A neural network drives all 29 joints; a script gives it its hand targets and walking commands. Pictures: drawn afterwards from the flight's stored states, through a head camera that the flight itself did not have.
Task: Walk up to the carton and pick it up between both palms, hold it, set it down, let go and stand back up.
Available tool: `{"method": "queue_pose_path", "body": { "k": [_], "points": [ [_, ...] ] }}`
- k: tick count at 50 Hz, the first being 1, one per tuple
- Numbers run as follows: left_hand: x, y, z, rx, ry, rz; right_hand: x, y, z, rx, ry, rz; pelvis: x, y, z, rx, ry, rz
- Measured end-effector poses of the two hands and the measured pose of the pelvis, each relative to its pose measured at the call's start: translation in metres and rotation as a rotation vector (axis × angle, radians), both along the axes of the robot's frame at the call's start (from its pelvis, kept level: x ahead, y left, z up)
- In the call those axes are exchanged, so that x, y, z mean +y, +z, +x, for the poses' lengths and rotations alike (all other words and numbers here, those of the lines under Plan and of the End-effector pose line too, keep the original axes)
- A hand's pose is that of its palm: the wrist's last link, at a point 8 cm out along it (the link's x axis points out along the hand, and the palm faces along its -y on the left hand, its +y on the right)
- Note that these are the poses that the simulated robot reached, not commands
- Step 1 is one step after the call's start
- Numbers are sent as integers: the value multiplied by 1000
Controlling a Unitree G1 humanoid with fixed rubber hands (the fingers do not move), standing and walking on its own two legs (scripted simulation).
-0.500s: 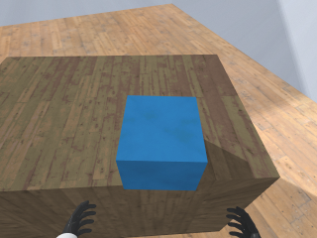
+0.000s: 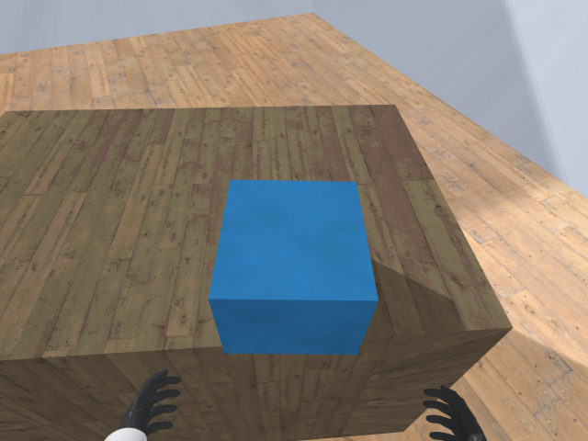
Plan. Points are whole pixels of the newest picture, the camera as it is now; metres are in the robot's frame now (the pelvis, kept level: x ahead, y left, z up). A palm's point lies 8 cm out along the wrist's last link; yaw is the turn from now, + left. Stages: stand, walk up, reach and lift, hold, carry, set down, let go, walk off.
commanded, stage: let go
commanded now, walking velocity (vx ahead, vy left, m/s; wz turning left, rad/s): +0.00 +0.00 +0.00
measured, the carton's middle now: (292, 265) +0.37 +0.02 +0.02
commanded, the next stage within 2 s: stand in 0.22 s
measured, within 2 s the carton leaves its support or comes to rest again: neither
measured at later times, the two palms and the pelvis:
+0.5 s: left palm out of the picture +0.07 +0.26 -0.11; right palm out of the picture +0.07 -0.25 -0.11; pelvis -0.01 +0.01 +0.00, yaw +1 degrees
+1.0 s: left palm out of the picture -0.02 +0.27 -0.13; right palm out of the picture -0.02 -0.23 -0.13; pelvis -0.04 +0.02 -0.01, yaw +1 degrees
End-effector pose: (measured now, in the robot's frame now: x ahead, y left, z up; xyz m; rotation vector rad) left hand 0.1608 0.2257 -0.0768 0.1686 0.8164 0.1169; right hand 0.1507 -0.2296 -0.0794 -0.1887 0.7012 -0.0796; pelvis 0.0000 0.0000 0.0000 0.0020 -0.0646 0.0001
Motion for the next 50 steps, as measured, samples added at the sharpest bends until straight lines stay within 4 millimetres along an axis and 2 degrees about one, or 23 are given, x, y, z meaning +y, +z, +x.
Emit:
{"method": "queue_pose_path", "body": {
  "k": [13,17,22,30,39,50],
  "points": [
    [2,-1,-9,-21,-7,11,0,-5,-9,32,-15,-4,2,-2,-3,12,2,-3],
    [14,-9,-30,-7,11,29,-8,-16,-27,129,-51,-25,3,-4,-2,18,5,-5],
    [28,-23,-68,86,39,44,-15,-27,-59,230,-74,-44,6,-5,-4,16,8,-8],
    [37,-38,-119,213,63,45,-18,-37,-107,355,-88,-67,10,-5,-14,14,12,-9],
    [38,-48,-151,281,59,30,-10,-41,-141,418,-91,-67,16,-6,-27,10,12,-9],
    [44,-55,-183,355,66,30,-2,-47,-166,463,-105,-59,23,-7,-38,13,9,-6]
  ]
}}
